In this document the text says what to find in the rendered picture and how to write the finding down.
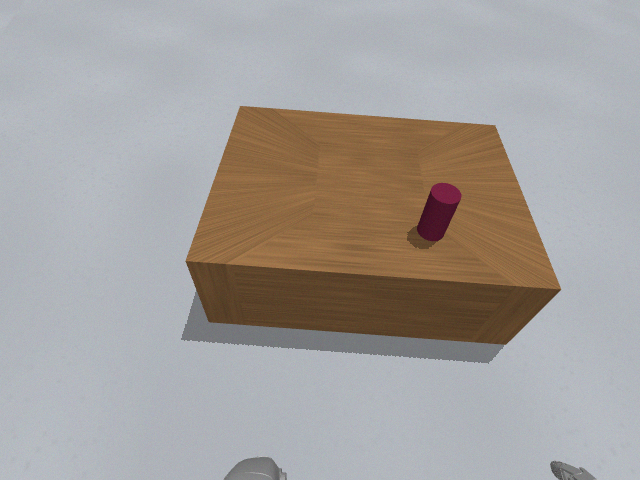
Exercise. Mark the can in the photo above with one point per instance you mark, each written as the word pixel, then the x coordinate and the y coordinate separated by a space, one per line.
pixel 438 211

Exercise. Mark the right robot hand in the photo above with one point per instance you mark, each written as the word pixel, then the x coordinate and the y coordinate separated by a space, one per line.
pixel 565 471

